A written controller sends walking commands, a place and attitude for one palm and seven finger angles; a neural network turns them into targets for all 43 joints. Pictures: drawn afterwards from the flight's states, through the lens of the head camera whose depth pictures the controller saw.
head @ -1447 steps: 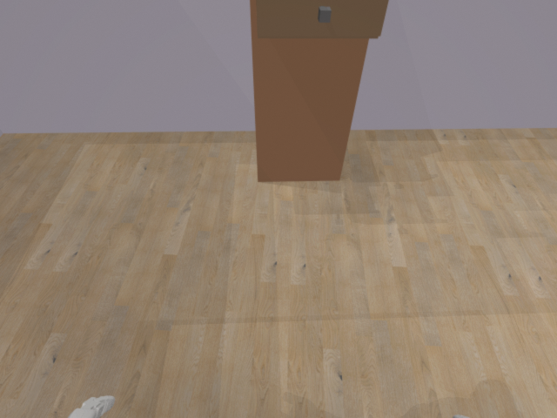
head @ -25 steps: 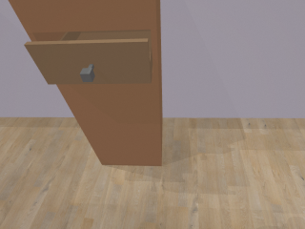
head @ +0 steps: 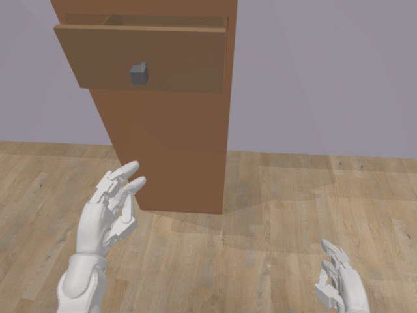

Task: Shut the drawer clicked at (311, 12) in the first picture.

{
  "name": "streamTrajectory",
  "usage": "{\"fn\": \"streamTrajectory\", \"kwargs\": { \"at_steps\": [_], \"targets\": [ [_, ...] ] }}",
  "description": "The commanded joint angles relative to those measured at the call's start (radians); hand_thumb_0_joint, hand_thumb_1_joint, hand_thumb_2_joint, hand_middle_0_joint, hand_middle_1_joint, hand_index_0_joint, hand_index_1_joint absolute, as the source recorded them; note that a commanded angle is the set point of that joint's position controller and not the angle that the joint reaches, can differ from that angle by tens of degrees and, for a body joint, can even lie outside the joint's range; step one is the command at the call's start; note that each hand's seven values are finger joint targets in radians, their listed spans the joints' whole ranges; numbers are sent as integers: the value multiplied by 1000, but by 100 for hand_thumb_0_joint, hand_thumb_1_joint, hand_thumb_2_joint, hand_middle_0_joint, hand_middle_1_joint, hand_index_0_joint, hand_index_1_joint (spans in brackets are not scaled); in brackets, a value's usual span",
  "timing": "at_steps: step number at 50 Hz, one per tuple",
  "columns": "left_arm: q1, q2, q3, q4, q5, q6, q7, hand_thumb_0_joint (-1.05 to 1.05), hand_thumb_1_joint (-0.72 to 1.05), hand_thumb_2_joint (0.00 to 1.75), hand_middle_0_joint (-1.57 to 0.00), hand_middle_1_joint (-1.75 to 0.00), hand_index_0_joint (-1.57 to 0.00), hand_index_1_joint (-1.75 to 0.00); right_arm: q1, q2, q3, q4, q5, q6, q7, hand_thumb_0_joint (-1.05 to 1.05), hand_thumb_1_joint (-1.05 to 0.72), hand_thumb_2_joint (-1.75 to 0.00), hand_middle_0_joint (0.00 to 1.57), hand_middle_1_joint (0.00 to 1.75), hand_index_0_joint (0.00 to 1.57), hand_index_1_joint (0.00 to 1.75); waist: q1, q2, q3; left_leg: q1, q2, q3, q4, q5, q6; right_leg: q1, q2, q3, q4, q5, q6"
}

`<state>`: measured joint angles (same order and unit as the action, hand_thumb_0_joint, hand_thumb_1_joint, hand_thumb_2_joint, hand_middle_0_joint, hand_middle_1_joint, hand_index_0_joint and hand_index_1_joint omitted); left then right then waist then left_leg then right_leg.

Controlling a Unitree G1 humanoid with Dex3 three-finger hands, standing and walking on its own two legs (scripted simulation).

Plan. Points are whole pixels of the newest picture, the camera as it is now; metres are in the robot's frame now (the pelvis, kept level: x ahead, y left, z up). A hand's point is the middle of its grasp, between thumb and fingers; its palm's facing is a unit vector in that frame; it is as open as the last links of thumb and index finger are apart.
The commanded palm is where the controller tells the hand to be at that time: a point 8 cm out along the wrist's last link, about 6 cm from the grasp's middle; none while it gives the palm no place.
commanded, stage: raise the hand and make a fist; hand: left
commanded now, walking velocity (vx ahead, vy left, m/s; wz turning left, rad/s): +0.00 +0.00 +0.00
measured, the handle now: (141, 71) +0.60 +0.19 +0.15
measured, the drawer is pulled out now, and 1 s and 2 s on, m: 0.07 0.07 0.07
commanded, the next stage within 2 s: bring the fist close to the handle in 1.60 s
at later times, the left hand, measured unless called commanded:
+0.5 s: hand (145, 173) +0.35 +0.14 +0.09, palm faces -0.11 -0.99 -0.02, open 4.0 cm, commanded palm +0.31 +0.21 +0.11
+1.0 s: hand (121, 95) +0.42 +0.17 +0.22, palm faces +0.00 -1.00 -0.02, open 3.1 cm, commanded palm +0.40 +0.23 +0.20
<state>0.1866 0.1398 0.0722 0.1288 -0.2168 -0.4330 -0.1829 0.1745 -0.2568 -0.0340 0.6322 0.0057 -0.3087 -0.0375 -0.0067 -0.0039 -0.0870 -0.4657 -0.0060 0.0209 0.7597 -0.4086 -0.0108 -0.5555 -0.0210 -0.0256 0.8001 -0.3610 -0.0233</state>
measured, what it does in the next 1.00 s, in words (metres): stands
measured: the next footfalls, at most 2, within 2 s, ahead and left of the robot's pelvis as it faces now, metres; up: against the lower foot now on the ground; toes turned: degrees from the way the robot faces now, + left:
none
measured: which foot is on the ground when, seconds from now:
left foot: down 0.00-1.00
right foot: down 0.00-1.00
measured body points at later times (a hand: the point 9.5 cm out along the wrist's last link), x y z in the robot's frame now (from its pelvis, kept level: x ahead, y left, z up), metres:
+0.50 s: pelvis -0.02 +0.03 +0.00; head +0.01 +0.02 +0.45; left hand +0.35 +0.20 +0.10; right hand +0.11 -0.18 -0.11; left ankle -0.02 +0.13 -0.71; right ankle +0.02 -0.10 -0.71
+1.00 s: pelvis +0.01 +0.00 +0.03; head +0.02 -0.01 +0.48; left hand +0.41 +0.22 +0.22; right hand +0.18 -0.24 -0.06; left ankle -0.02 +0.13 -0.71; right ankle +0.02 -0.10 -0.71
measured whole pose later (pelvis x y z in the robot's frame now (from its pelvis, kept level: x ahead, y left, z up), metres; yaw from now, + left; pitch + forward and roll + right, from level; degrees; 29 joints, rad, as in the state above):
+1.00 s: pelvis +0.01 +0.00 +0.03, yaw +0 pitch +2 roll +0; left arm -0.62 0.30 0.24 0.52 -0.20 0.05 -0.18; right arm 0.20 -0.26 0.05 0.62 0.06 -0.15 -0.08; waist 0.00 0.04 -0.03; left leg -0.25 0.01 0.01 0.53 -0.32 -0.01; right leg -0.32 0.00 -0.04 0.54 -0.26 -0.02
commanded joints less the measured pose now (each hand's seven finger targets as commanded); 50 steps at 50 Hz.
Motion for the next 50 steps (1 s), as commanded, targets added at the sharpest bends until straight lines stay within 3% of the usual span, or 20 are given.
{"fn": "streamTrajectory", "kwargs": {
  "at_steps": [1, 4, 6, 8, 10, 12, 14, 16, 18, 21, 23, 25, 28, 30, 34, 38, 43, 44, 49, 50],
  "targets": [
    [148, 152, 74, -88, -9, 12, -154, 0, 90, 90, -52, -65, -52, -65, -39, -133, -33, -275, 23, -3, 19, 0, -90, -90, 20, 30, 20, 30, 93, -10, -135, -128, -57, 50, 2, 144, 19, 138, -13, 25, -43, 139, -11],
    [-173, 150, 57, -236, -2, 117, -68, 0, 90, 90, -58, -71, -58, -71, -50, -113, -17, -334, 30, 44, 1, 0, -90, -90, 20, 30, 20, 30, 41, 2, -125, -127, -41, 13, -29, 29, 29, 59, 3, 14, -62, -43, 0],
    [-349, 141, 72, -317, 3, 109, 19, 0, 90, 90, -62, -75, -62, -75, -16, -93, -6, -313, 28, 59, -11, 0, -90, -90, 20, 30, 20, 30, 4, 38, -126, -84, -16, -28, -34, -5, 29, 17, 17, -2, -54, -63, 1],
    [-549, 135, 24, -478, 21, 57, 85, 0, 90, 90, -66, -80, -66, -80, -4, -83, 6, -293, 17, 56, -19, 0, -90, -90, 20, 30, 20, 30, -36, 87, -196, -12, 2, -60, -27, 21, 33, -2, 26, -13, -20, -18, -1],
    [-511, 92, -53, -502, 50, 17, 102, 0, 90, 90, -70, -84, -70, -84, 24, -84, 16, -266, 10, 34, -22, 0, -90, -90, 20, 30, 20, 30, -45, 149, -262, 80, 12, -72, -22, 131, 28, -1, 29, -24, -9, 65, -13],
    [-553, 68, -140, -473, 63, 14, 87, 0, 90, 90, -74, -88, -74, -88, 26, -94, 33, -237, 9, 19, -22, 0, -90, -90, 20, 30, 20, 30, -67, 193, -252, 110, 21, -91, -26, 157, 21, -18, 28, -30, -9, 86, -14],
    [-607, 68, -174, -333, 70, 67, 57, 0, 90, 90, -78, -93, -78, -93, 23, -108, 42, -213, 22, 23, -29, 0, -90, -90, 20, 30, 20, 30, -90, 112, -182, 64, 31, -120, -55, 77, 19, -25, 35, -39, -27, 44, -9],
    [-612, 78, -160, -154, 73, 166, 36, 0, 90, 90, -82, -97, -82, -97, 24, -117, 48, -196, 36, 36, -37, 0, -90, -90, 20, 30, 20, 30, -78, 43, -105, 3, 27, -135, -108, -37, 17, -4, 35, -46, -59, 0, -6],
    [-577, 140, -53, 61, 70, 289, 40, 0, 90, 90, -86, -101, -86, -101, 21, -132, 52, -182, 47, 71, -44, 0, -90, -90, 20, 30, 20, 30, -35, -34, -67, -52, 14, -134, -156, -101, 14, 43, 36, -49, -94, -38, -9],
    [-652, 189, 78, 83, 36, 422, 75, 0, 90, 90, -92, -108, -92, -108, -19, -120, 58, -205, 48, 113, -49, 0, -90, -90, 20, 30, 20, 30, 31, -34, -155, -26, -4, -94, -183, 21, 11, 162, 20, -38, -129, 25, -10],
    [-691, 253, 176, 12, 13, 430, 113, 0, 90, 90, -96, -112, -96, -112, -30, -105, 58, -219, 34, 123, -49, 0, -90, -90, 20, 30, 20, 30, 70, -33, -258, 15, -2, -72, -179, 161, 7, 263, 17, -29, -134, 121, -11],
    [-727, 268, 214, -145, 4, 367, 139, 0, 90, 90, -100, -117, -100, -117, -6, -84, 52, -230, 22, 112, -35, 0, -90, -90, 20, 30, 20, 30, 86, -4, -346, 93, 9, -45, -175, 325, 1, 339, 16, -21, -127, 285, -11],
    [-758, 247, 175, -228, 21, 245, 143, 0, 90, 90, -106, -123, -106, -123, 23, -82, 40, -211, 17, 88, -18, 0, -90, -90, 20, 30, 20, 30, 63, -41, -341, 133, 23, -26, -171, 420, 6, 368, 25, -13, -137, 388, -6],
    [-772, 222, 131, -140, 45, 226, 120, 0, 90, 90, -110, -127, -110, -127, 49, -101, 28, -173, 24, 84, -13, 0, -90, -90, 20, 30, 20, 30, 22, -15, -239, 146, 25, -18, -184, 379, 12, 305, 32, -16, -166, 366, -4],
    [-869, 254, 113, 22, 43, 331, 45, 0, 90, 90, -118, -136, -118, -136, 50, -129, 20, -143, 56, 101, -33, 0, -90, -90, 20, 30, 20, 30, -18, 14, -125, 138, 8, -7, -222, 231, 26, 280, 27, -1, -254, 251, -3],
    [-1089, 256, 95, 27, 9, 430, 3, 0, 90, 90, -126, -145, -126, -145, 23, -128, 29, -143, 69, 107, -64, 0, -90, -90, 20, 30, 20, 30, -39, 25, -168, 205, -4, -20, -242, 217, 37, 297, 27, 2, -304, 225, -2],
    [-1205, 418, 253, -1, -1, 386, 25, 0, 90, 90, -136, -156, -136, -156, 27, -125, 35, -129, 49, 91, -65, 0, -90, -90, 20, 30, 20, 30, 10, 22, -363, 300, -9, -24, -240, 428, 36, 457, 23, 6, -278, 469, -3],
    [-1188, 394, 243, 35, 1, 384, 25, 0, 90, 90, -138, -158, -138, -158, 24, -118, 39, -128, 47, 93, -61, 0, -90, -90, 20, 30, 20, 30, 14, 22, -364, 302, -10, -18, -244, 456, 36, 475, 20, 8, -273, 516, -2],
    [-1183, 403, 239, 342, 21, 474, -5, 0, 90, 90, -140, -160, -140, -160, 14, -133, 42, -110, 68, 135, -55, 0, -90, -90, 20, 30, 20, 30, 5, -57, -132, 197, -11, 7, -279, 362, 46, 406, 9, 12, -321, 474, 8],
    [-1215, 429, 249, 354, 26, 497, -12, 0, 90, 90, -140, -160, -140, -160, 15, -137, 42, -115, 69, 144, -57, 0, -90, -90, 20, 30, 20, 30, 2, -58, -141, 196, -13, 8, -281, 349, 48, 409, 6, 19, -328, 461, 10]
  ]
}}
